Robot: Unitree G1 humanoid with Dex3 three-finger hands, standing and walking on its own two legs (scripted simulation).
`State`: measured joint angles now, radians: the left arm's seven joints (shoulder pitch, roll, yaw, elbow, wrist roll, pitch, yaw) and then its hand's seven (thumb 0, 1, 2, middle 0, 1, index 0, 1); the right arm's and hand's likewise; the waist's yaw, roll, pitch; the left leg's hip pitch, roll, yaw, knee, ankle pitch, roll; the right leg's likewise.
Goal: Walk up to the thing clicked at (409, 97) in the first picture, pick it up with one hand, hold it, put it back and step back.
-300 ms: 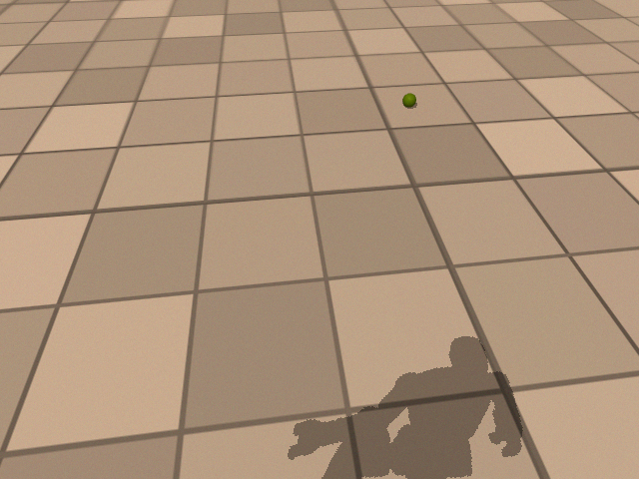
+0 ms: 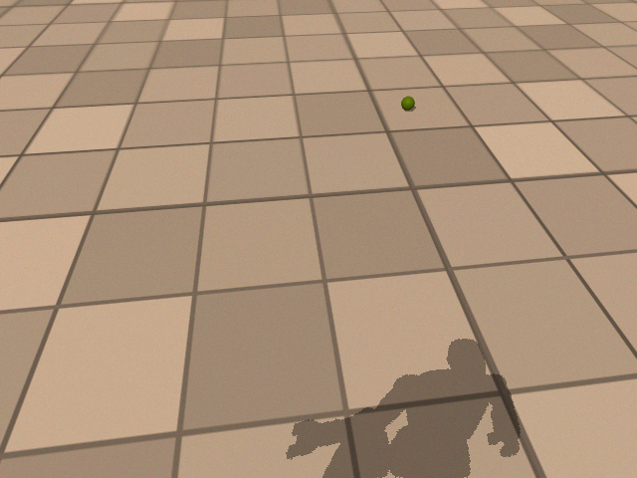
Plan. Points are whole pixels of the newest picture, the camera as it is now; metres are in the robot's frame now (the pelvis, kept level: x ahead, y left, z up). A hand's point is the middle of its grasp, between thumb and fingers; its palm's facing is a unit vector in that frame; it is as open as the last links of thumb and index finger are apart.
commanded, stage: stand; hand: left
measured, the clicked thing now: (407, 103) +2.31 -0.55 -0.74
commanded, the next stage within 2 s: walk up in 0.82 s
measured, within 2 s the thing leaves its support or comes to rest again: neither
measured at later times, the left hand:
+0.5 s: hand out of the picture +0.07 +0.25 -0.16, palm faces -0.03 -0.94 -0.33, open 7.3 cm
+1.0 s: hand out of the picture +0.13 +0.26 -0.14, palm faces -0.12 -0.93 -0.34, open 7.4 cm
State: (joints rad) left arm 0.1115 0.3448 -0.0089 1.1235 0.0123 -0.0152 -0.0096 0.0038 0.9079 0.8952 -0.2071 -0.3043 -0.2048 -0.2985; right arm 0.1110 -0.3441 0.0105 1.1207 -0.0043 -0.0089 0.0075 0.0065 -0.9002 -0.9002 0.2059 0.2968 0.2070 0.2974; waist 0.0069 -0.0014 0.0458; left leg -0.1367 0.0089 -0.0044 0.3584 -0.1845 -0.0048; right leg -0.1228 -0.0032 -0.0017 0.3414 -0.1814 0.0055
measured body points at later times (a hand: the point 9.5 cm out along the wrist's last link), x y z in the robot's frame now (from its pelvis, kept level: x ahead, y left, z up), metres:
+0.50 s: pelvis +0.01 +0.00 +0.00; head +0.02 +0.00 +0.45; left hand +0.07 +0.30 -0.14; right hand +0.08 -0.30 -0.13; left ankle +0.01 +0.12 -0.75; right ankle +0.00 -0.12 -0.75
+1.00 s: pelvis +0.03 -0.02 +0.00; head +0.03 -0.02 +0.45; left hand +0.13 +0.30 -0.12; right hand +0.08 -0.35 -0.12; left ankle +0.01 +0.12 -0.75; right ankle +0.04 -0.16 -0.70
